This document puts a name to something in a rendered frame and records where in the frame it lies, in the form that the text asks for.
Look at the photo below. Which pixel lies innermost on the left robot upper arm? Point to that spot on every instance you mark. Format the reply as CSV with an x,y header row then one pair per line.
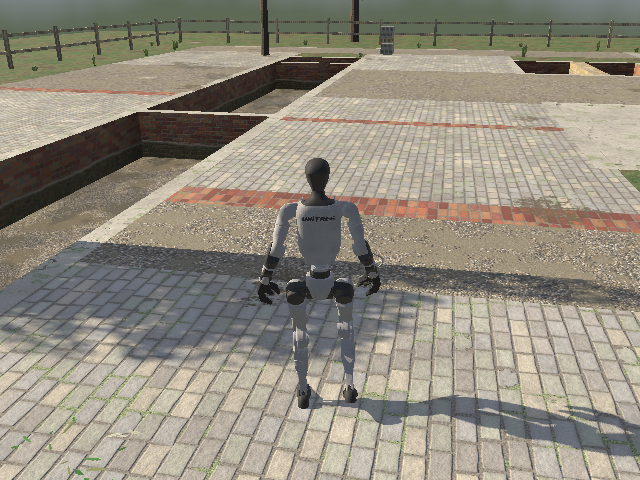
x,y
287,212

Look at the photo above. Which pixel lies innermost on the robot left hand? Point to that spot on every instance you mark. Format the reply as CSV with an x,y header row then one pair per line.
x,y
261,289

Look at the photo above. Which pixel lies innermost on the robot right foot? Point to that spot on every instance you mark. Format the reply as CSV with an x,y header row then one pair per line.
x,y
350,395

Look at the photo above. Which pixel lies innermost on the right robot upper arm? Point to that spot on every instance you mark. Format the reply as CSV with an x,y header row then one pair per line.
x,y
350,210

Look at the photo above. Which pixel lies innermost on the robot right forearm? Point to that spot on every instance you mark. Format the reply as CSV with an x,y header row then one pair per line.
x,y
368,263

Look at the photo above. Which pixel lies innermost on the robot left forearm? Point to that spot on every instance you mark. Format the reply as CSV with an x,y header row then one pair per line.
x,y
268,267

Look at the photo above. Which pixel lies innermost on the left robot shin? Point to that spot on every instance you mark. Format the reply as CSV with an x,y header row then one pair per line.
x,y
301,364

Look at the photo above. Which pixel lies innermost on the robot right hand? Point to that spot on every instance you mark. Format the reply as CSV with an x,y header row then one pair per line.
x,y
365,280

